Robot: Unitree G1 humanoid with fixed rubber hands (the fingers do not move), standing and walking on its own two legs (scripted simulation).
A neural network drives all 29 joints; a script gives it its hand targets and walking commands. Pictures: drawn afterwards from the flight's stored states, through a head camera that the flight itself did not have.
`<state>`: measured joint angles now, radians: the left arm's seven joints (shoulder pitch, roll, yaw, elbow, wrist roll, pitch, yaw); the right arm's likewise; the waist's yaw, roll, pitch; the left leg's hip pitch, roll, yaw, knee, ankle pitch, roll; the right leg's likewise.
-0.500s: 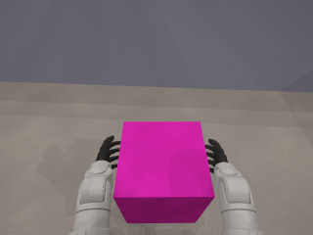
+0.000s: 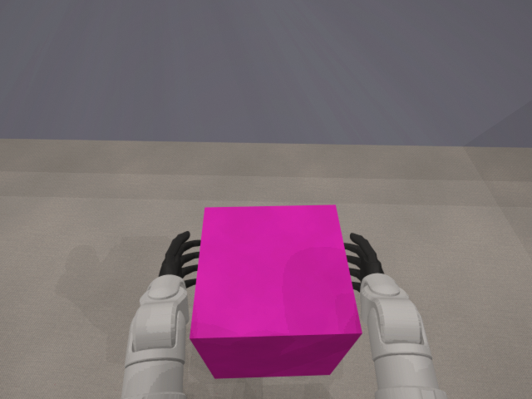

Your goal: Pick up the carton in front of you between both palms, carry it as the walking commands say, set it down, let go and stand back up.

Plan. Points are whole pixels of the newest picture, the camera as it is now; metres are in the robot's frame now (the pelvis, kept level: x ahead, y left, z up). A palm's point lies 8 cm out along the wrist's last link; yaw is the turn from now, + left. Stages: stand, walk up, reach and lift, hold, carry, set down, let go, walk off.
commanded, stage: hold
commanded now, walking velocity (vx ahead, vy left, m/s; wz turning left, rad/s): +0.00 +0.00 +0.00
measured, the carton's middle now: (271, 296) +0.29 +0.01 -0.04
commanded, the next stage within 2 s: set down in 0.50 s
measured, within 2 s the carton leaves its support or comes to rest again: neither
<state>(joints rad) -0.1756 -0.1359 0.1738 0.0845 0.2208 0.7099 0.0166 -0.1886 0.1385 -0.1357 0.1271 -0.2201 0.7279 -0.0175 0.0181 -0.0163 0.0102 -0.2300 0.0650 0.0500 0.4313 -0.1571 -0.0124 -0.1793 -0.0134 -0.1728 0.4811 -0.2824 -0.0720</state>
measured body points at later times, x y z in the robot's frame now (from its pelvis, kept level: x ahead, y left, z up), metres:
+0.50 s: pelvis -0.02 +0.07 +0.00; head -0.06 +0.08 +0.45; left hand +0.31 +0.16 +0.04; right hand +0.25 -0.14 +0.04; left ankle +0.04 +0.18 -0.74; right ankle -0.01 -0.06 -0.74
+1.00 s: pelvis -0.03 +0.07 -0.03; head +0.10 +0.05 +0.41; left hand +0.36 +0.18 -0.06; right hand +0.32 -0.12 -0.08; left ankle +0.04 +0.18 -0.74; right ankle +0.00 -0.06 -0.74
